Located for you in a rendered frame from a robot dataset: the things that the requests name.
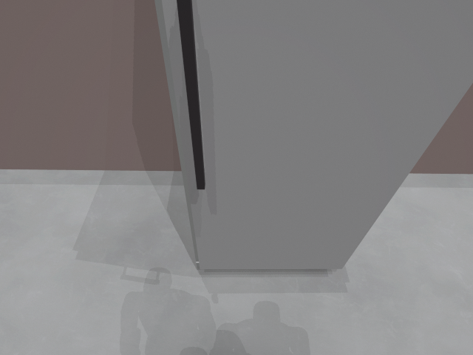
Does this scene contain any handle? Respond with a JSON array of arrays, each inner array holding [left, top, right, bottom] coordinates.
[[177, 0, 205, 189]]

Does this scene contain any fridge door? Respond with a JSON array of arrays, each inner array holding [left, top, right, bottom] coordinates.
[[162, 0, 473, 269]]

